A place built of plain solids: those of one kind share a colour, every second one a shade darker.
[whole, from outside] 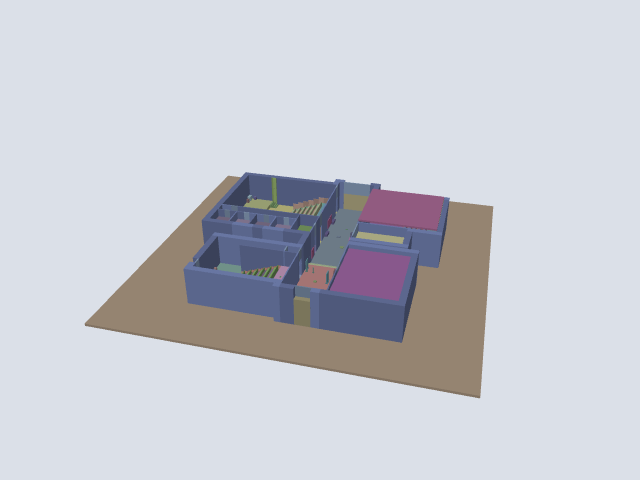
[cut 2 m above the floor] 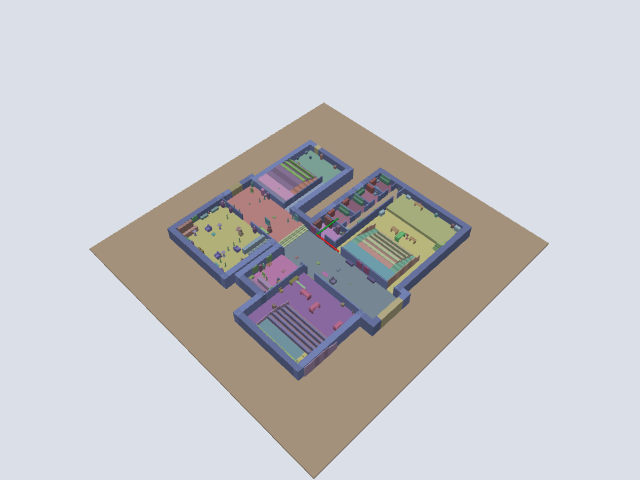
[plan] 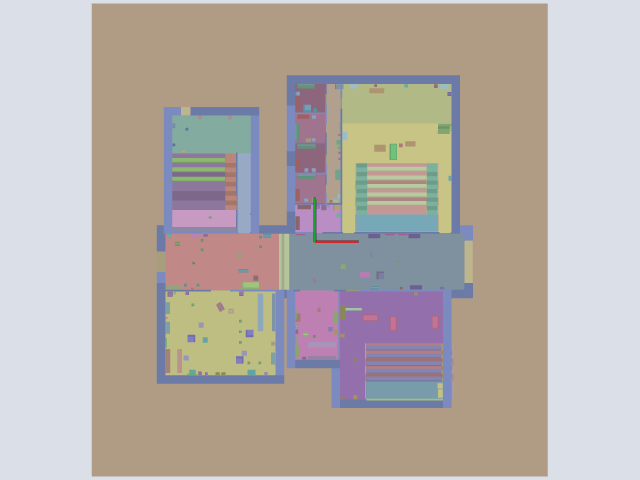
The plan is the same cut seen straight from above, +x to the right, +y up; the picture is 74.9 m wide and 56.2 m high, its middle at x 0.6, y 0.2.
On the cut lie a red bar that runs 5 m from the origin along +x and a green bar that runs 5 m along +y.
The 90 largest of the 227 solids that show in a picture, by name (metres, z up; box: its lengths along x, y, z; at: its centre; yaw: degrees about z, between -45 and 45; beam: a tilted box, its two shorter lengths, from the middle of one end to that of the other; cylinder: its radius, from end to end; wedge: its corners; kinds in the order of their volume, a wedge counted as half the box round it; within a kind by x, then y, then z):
{
 "wall_1": {"box": [1.0, 11.8, 6.2], "at": [-18.0, -10.72, 2.5]},
 "wall_2": {"box": [1.0, 3.08, 6.2], "at": [-18.0, -5.09, 2.5]},
 "wall_3": {"box": [1.0, 3.08, 6.2], "at": [-18.0, 0.39, 2.5]},
 "wall_4": {"box": [1.71, 1.0, 6.2], "at": [-17.65, 1.43, 2.5]},
 "wall_5": {"box": [1.0, 14.85, 6.2], "at": [-17.2, 8.35, 2.5]},
 "wall_6": {"box": [2.03, 1.0, 6.2], "at": [-16.69, 15.28, 2.5]},
 "wall_7": {"box": [5.55, 0.2, 6.2], "at": [-14.93, -5.72, 2.5]},
 "wall_8": {"box": [7.95, 0.2, 6.2], "at": [-12.93, 1.02, 2.5]},
 "wall_9": {"box": [14.9, 1.0, 6.2], "at": [-11.05, -16.13, 2.5]},
 "wall_10": {"box": [8.07, 1.0, 6.2], "at": [-10.54, 15.28, 2.5]},
 "wall_11": {"box": [0.2, 9.5, 6.2], "at": [-9.15, 5.67, 2.5]},
 "wall_12": {"box": [5.49, 0.2, 6.2], "at": [-7.21, -5.72, 2.5]},
 "wall_13": {"box": [5.55, 0.2, 6.2], "at": [-7.17, -5.72, 2.5]},
 "wall_14": {"box": [1.0, 14.85, 6.2], "at": [-7.0, 8.35, 2.5]},
 "wall_15": {"box": [5.01, 1.0, 6.2], "at": [-4.9, 1.43, 2.5]},
 "wall_16": {"box": [1.0, 11.0, 6.2], "at": [-4.1, -11.12, 2.5]},
 "wall_17": {"box": [1.0, 9.2, 6.2], "at": [-2.8, -10.22, 2.5]},
 "wall_18": {"box": [1.0, 4.4, 6.2], "at": [-2.8, 3.12, 2.5]},
 "wall_19": {"box": [1.0, 5.34, 6.2], "at": [-2.8, 6.19, 2.5]},
 "wall_20": {"box": [1.0, 5.34, 6.2], "at": [-2.8, 9.73, 2.5]},
 "wall_21": {"box": [1.0, 5.34, 6.2], "at": [-2.8, 13.27, 2.5]},
 "wall_22": {"box": [1.0, 5.34, 6.2], "at": [-2.8, 16.81, 2.5]},
 "wall_23": {"box": [3.9, 0.2, 6.2], "at": [-0.55, 4.42, 2.5]},
 "wall_24": {"box": [3.9, 0.2, 6.2], "at": [-0.55, 7.96, 2.5]},
 "wall_25": {"box": [3.9, 0.2, 6.2], "at": [-0.55, 11.5, 2.5]},
 "wall_26": {"box": [3.9, 0.2, 6.2], "at": [-0.55, 15.04, 2.5]},
 "wall_27": {"box": [5.5, 1.0, 6.2], "at": [-0.55, 18.98, 2.5]},
 "wall_28": {"box": [6.25, 1.0, 6.2], "at": [-0.17, -14.33, 2.5]},
 "wall_29": {"box": [5.7, 0.2, 6.2], "at": [0.35, 4.42, 2.5]},
 "wall_30": {"box": [3.6, 1.0, 6.2], "at": [2.2, 18.98, 2.5]},
 "wall_31": {"box": [1.0, 5.52, 6.2], "at": [2.45, -16.71, 2.5]},
 "wall_32": {"box": [0.2, 8.4, 6.2], "at": [2.85, -9.82, 2.5]},
 "wall_33": {"box": [0.2, 14.68, 6.2], "at": [3.1, 8.26, 2.5]},
 "wall_34": {"box": [0.2, 11.28, 6.2], "at": [3.1, 9.96, 2.5]},
 "wall_35": {"box": [14.05, 1.0, 6.2], "at": [8.97, -18.98, 2.5]},
 "wall_36": {"box": [10.0, 0.2, 6.2], "at": [9.6, 1.02, 2.5]},
 "wall_37": {"box": [10.0, 0.2, 6.2], "at": [9.6, 1.02, 2.5]},
 "wall_38": {"box": [14.8, 1.0, 6.2], "at": [9.6, 18.98, 2.5]},
 "wall_39": {"box": [9.9, 0.2, 6.2], "at": [10.25, -5.72, 2.5]},
 "wall_40": {"box": [1.0, 13.85, 6.2], "at": [15.5, -12.55, 2.5]},
 "wall_41": {"box": [1.0, 18.55, 6.2], "at": [16.5, 10.2, 2.5]},
 "wall_42": {"box": [3.41, 1.0, 6.2], "at": [16.8, -6.13, 2.5]},
 "wall_43": {"box": [2.41, 1.0, 6.2], "at": [17.3, 1.43, 2.5]},
 "wall_44": {"box": [1.0, 1.8, 6.2], "at": [18.0, -5.73, 2.5]},
 "wall_45": {"box": [1.0, 1.8, 6.2], "at": [18.0, 1.03, 2.5]},
 "ground_under_all_1": {"box": [53.41, 55.38, 0.4], "at": [0.57, 0.19, -0.75]},
 "floor_gallery_room_1": {"box": [13.1, 10.0, 1.2], "at": [-11.05, -10.72, 0.0]},
 "floor_main_hall_1": {"box": [13.0, 17.55, 0.6], "at": [9.6, 9.8, -0.3]},
 "floor_street_high_1": {"box": [13.4, 6.75, 1.2], "at": [-10.9, -2.35, 0.0]},
 "step_screen_tier_1": {"box": [6.3, 1.1, 3.54], "at": [-13.65, 4.28, 1.17]},
 "step_screen_tier_2": {"box": [6.3, 1.1, 3.15], "at": [-13.65, 5.38, 0.97]},
 "step_screen_tier_3": {"box": [6.3, 1.1, 2.76], "at": [-13.65, 6.47, 0.78]},
 "step_screen_tier_4": {"box": [6.3, 1.1, 2.37], "at": [-13.65, 7.58, 0.58]},
 "step_screen_tier_5": {"box": [6.3, 1.1, 1.98], "at": [-13.65, 8.68, 0.39]},
 "step_screen_tier_6": {"box": [6.3, 1.1, 1.59], "at": [-13.65, 9.78, 0.2]},
 "floor_studio_1": {"box": [12.25, 12.85, 0.6], "at": [8.97, -12.15, -0.3]},
 "floor_street_low_1": {"box": [20.6, 6.75, 0.6], "at": [7.3, -2.35, -0.3]},
 "step_main_tier_1": {"box": [6.97, 1.0, 2.94], "at": [9.6, 3.67, 0.87]},
 "step_main_tier_2": {"box": [6.97, 1.0, 2.55], "at": [9.6, 4.67, 0.68]},
 "step_main_tier_3": {"box": [6.97, 1.0, 2.16], "at": [9.6, 5.67, 0.48]},
 "step_main_tier_4": {"box": [6.97, 1.0, 1.77], "at": [9.6, 6.67, 0.28]},
 "step_main_tier_5": {"box": [6.97, 1.0, 1.38], "at": [9.6, 7.67, 0.09]},
 "step_main_tier_6": {"box": [6.97, 1.0, 0.99], "at": [9.6, 8.68, -0.1]},
 "platform_main_stage_1": {"box": [13.0, 4.75, 1.25], "at": [9.6, 16.2, 0.03]},
 "floor_dressing_1": {"box": [3.7, 3.54, 1.25], "at": [-0.55, 6.19, 0.03]},
 "floor_dressing_2": {"box": [3.7, 3.54, 1.25], "at": [-0.55, 9.73, 0.03]},
 "floor_dressing_3": {"box": [3.7, 3.54, 1.25], "at": [-0.55, 13.27, 0.03]},
 "floor_dressing_4": {"box": [3.7, 3.54, 1.25], "at": [-0.55, 16.81, 0.03]},
 "step_studio_tier_1": {"box": [8.85, 0.9, 1.95], "at": [10.42, -15.93, 0.38]},
 "step_studio_tier_2": {"box": [8.85, 0.9, 1.68], "at": [10.42, -15.03, 0.24]},
 "step_studio_tier_3": {"box": [8.85, 0.9, 1.41], "at": [10.42, -14.12, 0.1]},
 "step_studio_tier_4": {"box": [8.85, 0.9, 1.14], "at": [10.42, -13.22, -0.03]},
 "step_studio_tier_5": {"box": [8.85, 0.9, 0.87], "at": [10.42, -12.32, -0.17]},
 "step_main_head_1": {"box": [9.5, 2.0, 2.94], "at": [9.6, 2.18, 0.87]},
 "step_screen_head_1": {"box": [7.65, 2.0, 3.54], "at": [-12.97, 2.73, 1.17]},
 "floor_screen_front_1": {"box": [9.4, 4.55, 1.2], "at": [-12.1, 12.6, 0.0]},
 "ceil_studio_1": {"box": [12.25, 12.85, 0.3], "at": [8.97, -12.15, 5.95]},
 "step_studio_head_1": {"box": [10.1, 2.0, 1.95], "at": [11.05, -17.37, 0.38]},
 "ceil_gallery_room_1": {"box": [13.1, 10.0, 0.3], "at": [-11.05, -10.72, 4.75]},
 "door_leaf_1": {"box": [0.97, 2.4, 4.47], "at": [-18.02, -2.35, 1.64]},
 "door_leaf_2": {"box": [1.1, 0.97, 4.47], "at": [-15.12, 15.29, 1.64]},
 "door_leaf_3": {"box": [0.97, 4.95, 3.87], "at": [18.02, -2.35, 1.33]},
 "floor_back_corridor_1": {"box": [1.8, 14.15, 1.25], "at": [2.2, 11.5, 0.03]},
 "floor_cafe_1": {"box": [5.25, 8.2, 0.6], "at": [0.23, -9.82, -0.3]},
 "floor_screen_passage_1": {"box": [1.75, 9.3, 1.2], "at": [-8.28, 5.67, 0.0]},
 "step_screen_back_1": {"box": [7.65, 0.7, 3.54], "at": [-12.97, 1.38, 1.17]},
 "ceil_cafe_1": {"box": [5.25, 8.2, 0.3], "at": [0.23, -9.82, 3.75]},
 "wall_mass_1": {"box": [9.09, 0.22, 6.2], "at": [10.54, -18.48, 2.5]},
 "floor_wc_1": {"box": [5.5, 3.4, 0.6], "at": [0.35, 2.73, -0.3]},
 "ceil_wc_1": {"box": [5.5, 3.4, 0.3], "at": [0.35, 2.73, 3.4]}
}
